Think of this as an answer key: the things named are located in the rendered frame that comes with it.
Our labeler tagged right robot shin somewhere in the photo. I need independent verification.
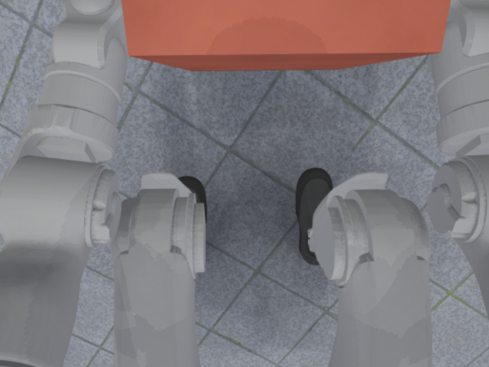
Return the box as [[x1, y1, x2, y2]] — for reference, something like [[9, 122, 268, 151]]
[[308, 172, 431, 269]]

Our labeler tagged robot left forearm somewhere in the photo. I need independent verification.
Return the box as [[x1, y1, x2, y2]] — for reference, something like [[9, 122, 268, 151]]
[[0, 0, 128, 237]]

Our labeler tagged left robot foot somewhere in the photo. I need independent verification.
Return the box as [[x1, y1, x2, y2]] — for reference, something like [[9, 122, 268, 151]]
[[178, 176, 207, 221]]

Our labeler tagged robot right forearm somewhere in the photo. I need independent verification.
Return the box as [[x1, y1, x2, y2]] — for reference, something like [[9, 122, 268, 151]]
[[429, 0, 489, 157]]

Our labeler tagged carton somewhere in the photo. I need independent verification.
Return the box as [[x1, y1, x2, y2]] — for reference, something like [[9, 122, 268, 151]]
[[121, 0, 451, 71]]

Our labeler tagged left robot upper arm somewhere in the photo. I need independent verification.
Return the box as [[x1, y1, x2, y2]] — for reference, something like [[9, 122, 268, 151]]
[[0, 155, 121, 367]]

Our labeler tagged right robot upper arm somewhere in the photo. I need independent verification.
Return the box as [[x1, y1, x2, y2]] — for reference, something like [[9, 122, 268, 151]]
[[427, 154, 489, 319]]

